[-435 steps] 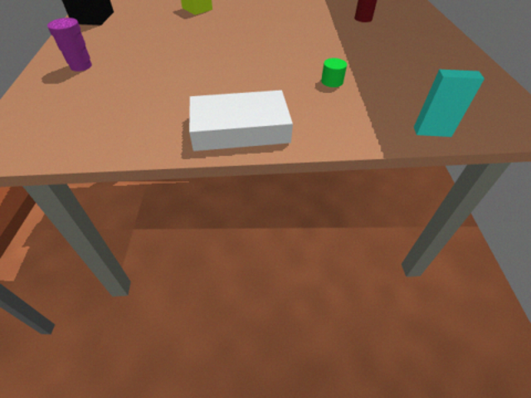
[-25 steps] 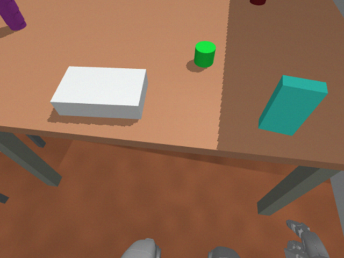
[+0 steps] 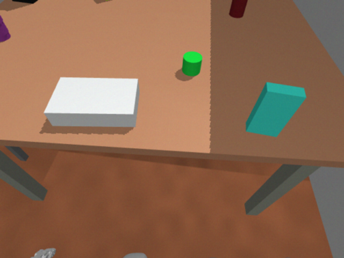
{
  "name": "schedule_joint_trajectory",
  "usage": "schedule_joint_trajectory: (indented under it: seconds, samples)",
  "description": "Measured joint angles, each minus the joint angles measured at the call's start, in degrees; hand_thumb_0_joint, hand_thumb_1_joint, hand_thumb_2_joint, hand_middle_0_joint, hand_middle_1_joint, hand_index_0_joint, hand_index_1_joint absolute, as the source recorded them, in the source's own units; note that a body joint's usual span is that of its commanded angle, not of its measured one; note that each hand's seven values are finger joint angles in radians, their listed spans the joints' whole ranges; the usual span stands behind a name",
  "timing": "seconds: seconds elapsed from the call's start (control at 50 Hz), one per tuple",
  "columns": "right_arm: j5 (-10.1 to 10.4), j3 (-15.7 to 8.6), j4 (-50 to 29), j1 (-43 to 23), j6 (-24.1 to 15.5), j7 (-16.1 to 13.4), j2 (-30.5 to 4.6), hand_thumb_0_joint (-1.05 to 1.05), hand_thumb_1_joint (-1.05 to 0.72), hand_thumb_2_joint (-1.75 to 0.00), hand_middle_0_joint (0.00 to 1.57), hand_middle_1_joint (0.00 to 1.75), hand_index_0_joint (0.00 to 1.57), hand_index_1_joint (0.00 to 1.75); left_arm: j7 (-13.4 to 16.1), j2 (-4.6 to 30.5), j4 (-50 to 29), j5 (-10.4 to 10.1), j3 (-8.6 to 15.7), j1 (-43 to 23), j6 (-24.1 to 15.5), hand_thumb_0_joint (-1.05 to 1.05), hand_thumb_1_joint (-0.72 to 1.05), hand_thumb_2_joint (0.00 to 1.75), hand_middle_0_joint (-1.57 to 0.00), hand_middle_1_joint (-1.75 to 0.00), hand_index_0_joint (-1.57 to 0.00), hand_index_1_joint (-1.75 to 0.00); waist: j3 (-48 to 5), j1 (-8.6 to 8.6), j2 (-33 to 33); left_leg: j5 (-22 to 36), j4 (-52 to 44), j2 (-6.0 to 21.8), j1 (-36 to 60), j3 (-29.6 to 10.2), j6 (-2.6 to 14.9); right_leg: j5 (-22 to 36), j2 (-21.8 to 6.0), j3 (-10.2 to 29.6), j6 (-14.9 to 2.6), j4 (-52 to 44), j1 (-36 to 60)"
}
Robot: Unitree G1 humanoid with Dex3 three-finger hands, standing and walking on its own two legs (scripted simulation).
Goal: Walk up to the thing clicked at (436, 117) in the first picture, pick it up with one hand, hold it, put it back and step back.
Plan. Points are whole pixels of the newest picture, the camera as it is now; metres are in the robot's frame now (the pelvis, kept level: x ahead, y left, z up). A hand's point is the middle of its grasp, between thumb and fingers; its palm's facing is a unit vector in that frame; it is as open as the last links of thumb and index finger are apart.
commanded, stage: walk up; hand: right
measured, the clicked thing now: (271, 111) +0.44 -0.23 +0.07
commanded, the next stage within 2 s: stand in 0.86 s
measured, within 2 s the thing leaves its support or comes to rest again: neither
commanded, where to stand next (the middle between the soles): +0.06 -0.01 m, yaw -2 degrees
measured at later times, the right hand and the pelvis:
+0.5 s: hand out of the picture +0.09 -0.27 -0.13, palm faces +0.00 +0.94 -0.33, open 7.4 cm; pelvis +0.00 -0.01 +0.02, yaw -1 degrees
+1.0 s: hand out of the picture +0.09 -0.26 -0.14, palm faces +0.00 +0.95 -0.32, open 7.4 cm; pelvis +0.01 -0.01 +0.02, yaw -1 degrees
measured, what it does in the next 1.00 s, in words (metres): stands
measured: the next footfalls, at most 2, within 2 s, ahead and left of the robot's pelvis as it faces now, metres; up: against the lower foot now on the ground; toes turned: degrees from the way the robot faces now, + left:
none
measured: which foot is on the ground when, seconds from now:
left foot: down 0.00-1.00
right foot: down 0.00-1.00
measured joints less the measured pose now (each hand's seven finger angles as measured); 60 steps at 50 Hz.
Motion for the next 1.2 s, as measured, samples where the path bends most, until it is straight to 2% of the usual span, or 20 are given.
schedule_joint_trajectory:
  seconds: [0.2,0.44,0.88,1.2]
  samples:
    - [0.16,0.65,3.46,-2.67,-0.12,0.49,0.92,0.0,-0.9,-0.9,0.2,0.3,0.2,0.3,-0.57,-1.21,4.3,0.29,-0.73,-2.41,0.18,0.0,0.9,0.9,-0.2,-0.3,-0.2,-0.3,-2.18,-0.1,0.2,4.37,-7.79,-0.22,3.87,0.42,-0.48,3.8,-0.16,0.22,0.19,-6.53,3.15]
    - [-0.02,0.02,6.17,-3.53,-0.45,0.74,-0.09,0.0,-0.91,-0.9,0.2,0.3,0.2,0.3,-0.99,-3.08,7.76,0.88,-0.54,-1.98,0.02,0.0,0.9,0.9,-0.2,-0.3,-0.2,-0.3,-2.97,0.3,0.6,8.22,-15.13,-0.16,6.96,0.66,-0.99,7.2,-0.03,0.27,0.13,-12.9,5.67]
    - [-0.25,0.04,7.3,-1.85,-0.52,0.38,0.67,0.0,-0.91,-0.9,0.2,0.3,0.2,0.3,-0.87,-2.93,7.88,0.88,0.0,-2.31,0.6,0.0,0.9,0.9,-0.2,-0.3,-0.2,-0.3,-3.25,-0.25,0.2,8.45,-17.37,-0.18,8.29,1.08,-1.05,7.3,-0.04,0.62,0.15,-14.55,6.55]
    - [-0.24,1.01,7.44,-2.63,-1.85,-0.14,0.83,0.0,-0.91,-0.9,0.2,0.3,0.2,0.3,-1.2,-3.73,8.21,0.84,-0.2,-1.38,0.6,0.0,0.9,0.9,-0.2,-0.3,-0.2,-0.3,-3.63,-0.32,0.11,8.06,-19.34,0.68,10.38,0.56,-1.96,6.78,0.81,-0.02,-0.5,-16.56,8.78]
